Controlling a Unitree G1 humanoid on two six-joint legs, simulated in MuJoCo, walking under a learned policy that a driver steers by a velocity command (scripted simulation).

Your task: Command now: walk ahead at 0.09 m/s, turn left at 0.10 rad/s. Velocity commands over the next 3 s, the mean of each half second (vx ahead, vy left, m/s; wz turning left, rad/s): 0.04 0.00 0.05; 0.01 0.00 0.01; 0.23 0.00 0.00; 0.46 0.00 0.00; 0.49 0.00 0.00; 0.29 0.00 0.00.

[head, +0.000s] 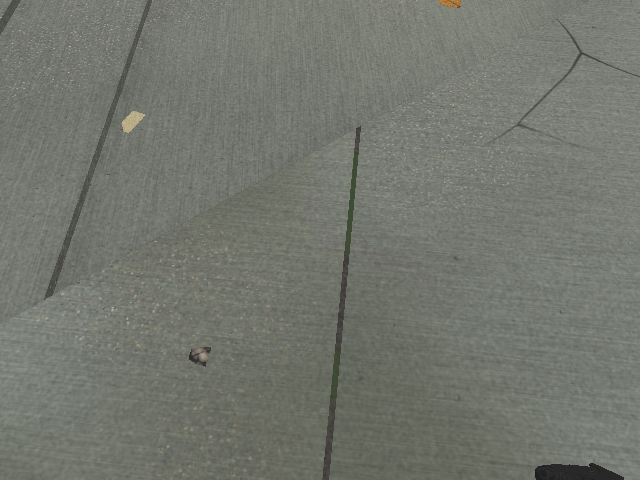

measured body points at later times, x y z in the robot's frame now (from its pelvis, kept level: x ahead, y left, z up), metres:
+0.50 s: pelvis +0.06 -0.03 +0.00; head +0.06 -0.03 +0.45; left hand +0.13 +0.22 -0.13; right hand +0.15 -0.28 -0.13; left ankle +0.09 +0.10 -0.73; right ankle +0.04 -0.15 -0.73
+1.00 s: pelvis +0.07 -0.04 +0.01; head +0.08 -0.04 +0.46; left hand +0.10 +0.21 -0.14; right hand +0.13 -0.29 -0.14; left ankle +0.09 +0.10 -0.73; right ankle +0.04 -0.15 -0.73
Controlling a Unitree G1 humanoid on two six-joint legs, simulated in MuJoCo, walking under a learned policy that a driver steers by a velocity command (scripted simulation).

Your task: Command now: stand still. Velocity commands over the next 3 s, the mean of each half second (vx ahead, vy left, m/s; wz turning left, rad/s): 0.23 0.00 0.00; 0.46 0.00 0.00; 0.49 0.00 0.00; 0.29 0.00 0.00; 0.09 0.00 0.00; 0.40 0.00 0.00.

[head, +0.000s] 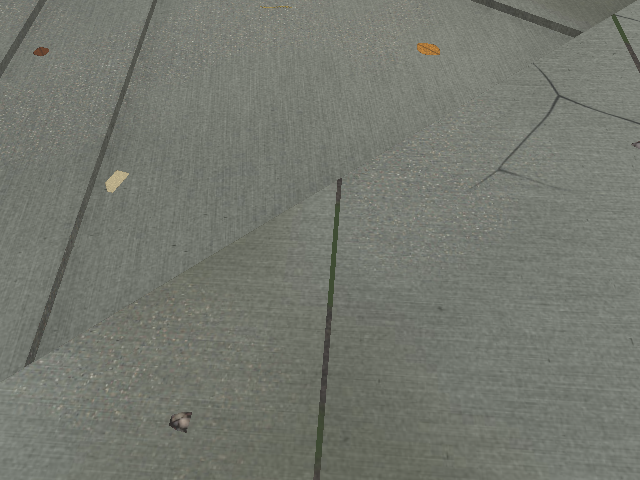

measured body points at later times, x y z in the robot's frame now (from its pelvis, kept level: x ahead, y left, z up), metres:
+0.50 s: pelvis +0.09 +0.04 +0.01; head +0.10 +0.06 +0.46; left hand +0.18 +0.30 -0.13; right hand +0.03 -0.20 -0.14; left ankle +0.03 +0.12 -0.74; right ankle +0.09 -0.11 -0.65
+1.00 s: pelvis +0.37 -0.02 +0.00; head +0.39 -0.03 +0.45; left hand +0.43 +0.24 -0.13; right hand +0.44 -0.29 -0.13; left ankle +0.36 +0.13 -0.65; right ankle +0.41 -0.10 -0.74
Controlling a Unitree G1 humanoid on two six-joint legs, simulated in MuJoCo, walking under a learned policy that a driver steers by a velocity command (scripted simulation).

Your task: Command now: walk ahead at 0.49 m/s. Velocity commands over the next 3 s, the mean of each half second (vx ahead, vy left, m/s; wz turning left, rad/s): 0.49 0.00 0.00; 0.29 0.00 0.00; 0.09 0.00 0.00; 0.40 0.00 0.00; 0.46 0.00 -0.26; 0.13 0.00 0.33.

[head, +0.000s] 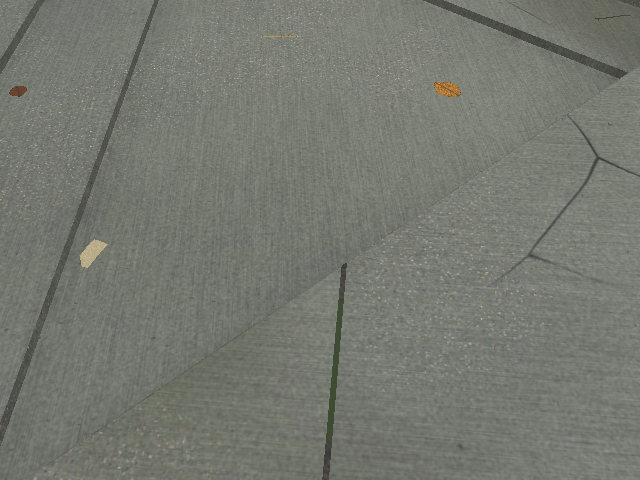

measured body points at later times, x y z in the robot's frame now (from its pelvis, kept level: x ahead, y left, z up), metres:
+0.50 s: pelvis +0.30 +0.07 +0.00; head +0.33 +0.08 +0.45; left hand +0.32 +0.33 -0.15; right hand +0.38 -0.19 -0.13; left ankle +0.36 +0.15 -0.74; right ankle +0.22 -0.08 -0.65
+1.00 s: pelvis +0.50 +0.04 +0.00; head +0.53 +0.02 +0.44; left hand +0.58 +0.28 -0.14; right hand +0.52 -0.20 -0.17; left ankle +0.45 +0.17 -0.69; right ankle +0.58 -0.03 -0.74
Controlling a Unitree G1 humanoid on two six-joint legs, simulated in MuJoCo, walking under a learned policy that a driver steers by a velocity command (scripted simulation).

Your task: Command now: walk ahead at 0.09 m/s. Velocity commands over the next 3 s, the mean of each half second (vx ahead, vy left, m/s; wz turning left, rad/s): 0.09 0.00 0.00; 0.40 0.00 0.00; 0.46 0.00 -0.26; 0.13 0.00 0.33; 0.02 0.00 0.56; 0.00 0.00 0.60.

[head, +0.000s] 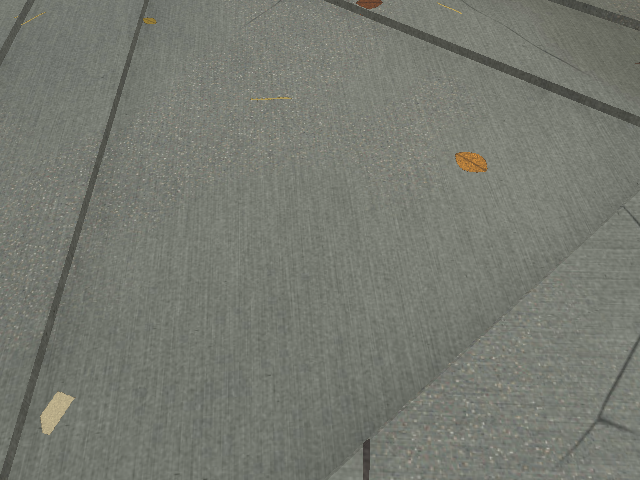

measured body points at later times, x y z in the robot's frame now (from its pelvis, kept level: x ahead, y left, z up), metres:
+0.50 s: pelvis +0.05 +0.02 +0.01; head +0.04 +0.02 +0.46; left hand +0.04 +0.25 -0.15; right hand +0.03 -0.21 -0.16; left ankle +0.02 +0.13 -0.74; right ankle +0.07 -0.06 -0.73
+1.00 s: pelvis +0.24 -0.02 +0.00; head +0.27 -0.02 +0.45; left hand +0.15 +0.21 -0.14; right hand +0.41 -0.24 -0.13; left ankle +0.34 +0.06 -0.71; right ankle +0.10 -0.08 -0.74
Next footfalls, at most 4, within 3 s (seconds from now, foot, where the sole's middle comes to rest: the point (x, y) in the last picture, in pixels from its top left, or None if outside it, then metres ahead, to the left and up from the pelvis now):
0.16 left None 0.06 0.13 -0.77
1.04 left None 0.37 0.04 -0.77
1.54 right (419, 409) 0.62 -0.16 -0.77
1.98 left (329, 345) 0.87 0.04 -0.93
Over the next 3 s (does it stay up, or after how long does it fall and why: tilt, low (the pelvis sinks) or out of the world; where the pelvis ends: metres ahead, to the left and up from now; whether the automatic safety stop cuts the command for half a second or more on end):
stays up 0.81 -0.06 -0.17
